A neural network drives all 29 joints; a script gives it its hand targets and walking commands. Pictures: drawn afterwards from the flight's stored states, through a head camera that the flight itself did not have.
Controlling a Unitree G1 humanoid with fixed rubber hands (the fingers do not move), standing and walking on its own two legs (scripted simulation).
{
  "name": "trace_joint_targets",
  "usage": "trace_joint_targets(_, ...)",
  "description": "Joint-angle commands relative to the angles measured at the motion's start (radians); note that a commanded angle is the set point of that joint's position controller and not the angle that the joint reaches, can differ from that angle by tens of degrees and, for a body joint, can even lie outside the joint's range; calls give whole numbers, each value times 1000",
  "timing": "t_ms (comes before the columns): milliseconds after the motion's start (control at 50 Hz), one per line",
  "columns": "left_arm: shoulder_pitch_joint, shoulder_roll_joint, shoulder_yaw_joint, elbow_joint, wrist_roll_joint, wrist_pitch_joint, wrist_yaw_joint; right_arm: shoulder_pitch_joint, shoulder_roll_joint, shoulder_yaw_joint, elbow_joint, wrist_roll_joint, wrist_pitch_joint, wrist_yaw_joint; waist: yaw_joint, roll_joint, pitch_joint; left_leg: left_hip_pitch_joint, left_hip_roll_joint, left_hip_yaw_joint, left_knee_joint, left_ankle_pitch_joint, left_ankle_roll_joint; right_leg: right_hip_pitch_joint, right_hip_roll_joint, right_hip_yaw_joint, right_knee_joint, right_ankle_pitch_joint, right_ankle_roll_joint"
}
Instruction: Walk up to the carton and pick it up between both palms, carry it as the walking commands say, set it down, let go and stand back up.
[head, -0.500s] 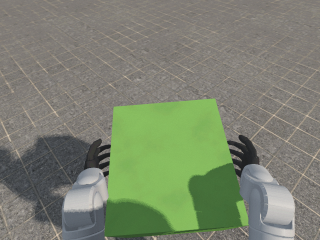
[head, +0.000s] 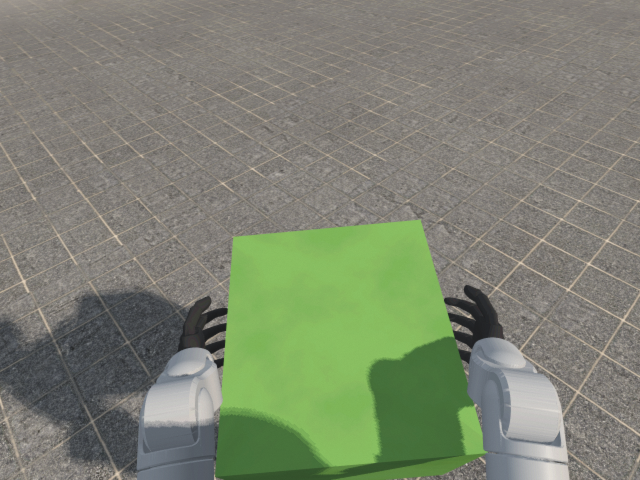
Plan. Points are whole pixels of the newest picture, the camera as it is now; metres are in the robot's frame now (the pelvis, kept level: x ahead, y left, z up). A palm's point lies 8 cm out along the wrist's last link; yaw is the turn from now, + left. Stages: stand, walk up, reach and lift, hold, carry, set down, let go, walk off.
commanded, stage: carry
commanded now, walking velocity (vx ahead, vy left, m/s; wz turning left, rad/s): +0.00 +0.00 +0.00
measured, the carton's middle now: (338, 356) +0.30 +0.00 -0.03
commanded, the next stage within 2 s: hold in 1.28 s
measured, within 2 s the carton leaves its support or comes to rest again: neither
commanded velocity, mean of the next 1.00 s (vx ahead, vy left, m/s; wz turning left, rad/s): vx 0.00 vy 0.00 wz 0.00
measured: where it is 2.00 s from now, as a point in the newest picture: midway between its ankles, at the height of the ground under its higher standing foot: outside the picture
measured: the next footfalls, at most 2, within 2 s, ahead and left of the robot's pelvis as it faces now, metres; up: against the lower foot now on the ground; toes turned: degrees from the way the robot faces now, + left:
none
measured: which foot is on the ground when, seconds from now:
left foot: down 0.00-1.00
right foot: down 0.00-1.00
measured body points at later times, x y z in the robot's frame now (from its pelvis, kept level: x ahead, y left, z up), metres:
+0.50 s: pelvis -0.03 +0.00 +0.00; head -0.05 +0.00 +0.45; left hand +0.24 +0.18 +0.04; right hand +0.25 -0.16 +0.05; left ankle -0.04 +0.09 -0.73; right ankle +0.03 -0.09 -0.73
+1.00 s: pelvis -0.03 +0.00 +0.00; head -0.06 +0.00 +0.45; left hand +0.23 +0.18 +0.03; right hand +0.24 -0.16 +0.04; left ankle -0.04 +0.09 -0.73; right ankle +0.03 -0.09 -0.73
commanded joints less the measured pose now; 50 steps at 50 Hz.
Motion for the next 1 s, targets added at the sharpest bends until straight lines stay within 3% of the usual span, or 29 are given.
trace_joint_targets(0,-550,-800,-623,-162,-310,-73,-287,-565,786,625,-166,341,-90,257,7,-11,-306,79,123,-100,-80,305,6,101,-121,148,-54,211,-7)
trace_joint_targets(20,-547,-841,-670,-200,-326,-55,-284,-553,826,668,-192,354,-75,252,6,-12,-309,87,118,-111,-73,311,10,88,-130,156,-61,216,-12)
trace_joint_targets(40,-499,-760,-567,33,-242,-74,-296,-517,735,573,19,261,-91,260,7,-68,-327,94,121,-106,-69,282,12,96,-126,156,-74,175,-9)
trace_joint_targets(80,-549,-829,-649,-216,-333,-81,-284,-585,815,676,-239,372,-101,250,6,-50,-311,68,99,-101,-70,206,5,103,-137,173,-82,228,-8)
trace_joint_targets(100,-490,-779,-588,-20,-255,-73,-293,-531,762,616,-47,288,-95,254,5,-80,-292,46,99,-104,-77,173,2,103,-136,173,-94,219,-3)
trace_joint_targets(120,-548,-781,-618,-130,-299,-78,-282,-532,774,614,-108,317,-95,250,4,-46,-282,45,93,-104,-85,155,7,85,-141,181,-96,196,-4)
trace_joint_targets(140,-476,-704,-518,103,-195,-85,-297,-532,694,552,76,241,-107,260,5,-84,-281,46,98,-104,-73,128,2,87,-144,184,-125,183,-7)
trace_joint_targets(180,-607,-839,-697,-290,-359,-79,-278,-560,841,668,-228,372,-95,251,8,1,-246,42,109,-128,-125,149,12,49,-128,176,-106,119,-3)
trace_joint_targets(200,-515,-770,-603,-43,-265,-69,-288,-513,752,598,-21,285,-89,258,10,-36,-281,49,109,-119,-106,120,16,67,-133,179,-124,108,-4)
trace_joint_targets(240,-527,-789,-639,-124,-284,-60,-282,-547,777,639,-111,326,-87,252,12,-15,-244,40,119,-133,-131,150,12,51,-130,167,-108,126,-6)
trace_joint_targets(280,-494,-723,-530,130,-192,-87,-300,-529,701,545,114,226,-111,268,11,-57,-260,20,118,-131,-111,130,8,80,-128,184,-107,160,-10)
trace_joint_targets(300,-570,-772,-602,-96,-274,-102,-288,-563,760,603,-78,303,-118,261,9,-32,-266,13,110,-125,-111,150,9,92,-134,181,-105,181,-7)
trace_joint_targets(400,-558,-723,-540,98,-213,-133,-308,-557,708,539,105,231,-158,272,7,-65,-265,37,106,-117,-95,151,5,91,-133,184,-109,210,-7)
trace_joint_targets(420,-597,-788,-619,-113,-295,-132,-290,-549,776,604,-64,306,-151,261,6,-23,-274,57,104,-114,-84,180,5,76,-135,197,-97,245,-13)
trace_joint_targets(500,-585,-797,-639,-108,-301,-141,-298,-544,779,618,-64,309,-164,271,9,-35,-311,57,118,-124,-83,224,12,104,-123,183,-93,245,-20)
trace_joint_targets(520,-525,-733,-550,112,-212,-136,-307,-504,717,546,145,229,-160,278,3,-57,-300,58,116,-113,-73,213,6,105,-127,183,-97,277,-15)
trace_joint_targets(600,-551,-753,-565,64,-235,-169,-314,-555,730,578,68,259,-194,285,7,-73,-276,26,107,-118,-91,144,5,105,-128,192,-111,230,-9)
trace_joint_targets(640,-599,-839,-691,-200,-330,-149,-294,-571,826,672,-145,355,-175,273,6,1,-268,51,117,-134,-106,237,13,79,-129,184,-83,256,-15)
trace_joint_targets(660,-514,-732,-566,143,-199,-153,-311,-479,715,546,194,218,-181,289,8,1,-296,53,131,-131,-105,266,7,105,-121,165,-61,232,-16)
trace_joint_targets(680,-525,-804,-629,-39,-267,-153,-307,-555,786,644,-28,310,-182,283,8,-34,-274,16,136,-145,-126,219,18,110,-117,160,-78,187,-9)
trace_joint_targets(700,-535,-759,-573,89,-221,-159,-314,-541,736,585,104,252,-184,290,8,-67,-279,45,133,-127,-107,219,7,89,-119,175,-82,200,-17)
trace_joint_targets(720,-604,-855,-675,-149,-321,-154,-306,-603,826,670,-139,345,-182,280,9,-33,-265,28,130,-141,-119,187,23,77,-124,183,-99,175,-13)
trace_joint_targets(740,-562,-751,-592,75,-216,-155,-315,-539,752,582,135,249,-180,293,11,-19,-250,14,130,-146,-130,173,16,79,-118,182,-100,170,-13)
trace_joint_targets(820,-602,-785,-613,-21,-266,-173,-311,-568,773,612,24,293,-193,291,8,-58,-239,-6,120,-135,-116,88,8,73,-129,201,-135,148,-14)
trace_joint_targets(840,-555,-731,-550,190,-187,-176,-325,-530,715,535,230,201,-204,299,7,-37,-224,-9,117,-134,-122,77,9,77,-130,200,-134,131,-6)
trace_joint_targets(900,-591,-791,-616,-40,-280,-193,-311,-561,792,626,18,307,-212,290,9,-65,-307,37,104,-124,-86,118,7,97,-140,212,-133,203,-9)
trace_joint_targets(940,-581,-763,-588,87,-230,-198,-324,-538,745,572,134,243,-220,300,9,-35,-265,12,113,-131,-109,94,5,79,-134,207,-127,145,-10)
trace_joint_targets(960,-600,-826,-647,-72,-297,-192,-317,-576,808,650,-29,313,-215,291,7,-39,-243,13,112,-127,-121,84,7,66,-130,206,-141,116,-8)
trace_joint_targets(980,-569,-773,-575,151,-205,-197,-332,-572,755,583,175,232,-225,306,7,-31,-236,13,120,-138,-125,115,10,64,-124,208,-119,146,-12)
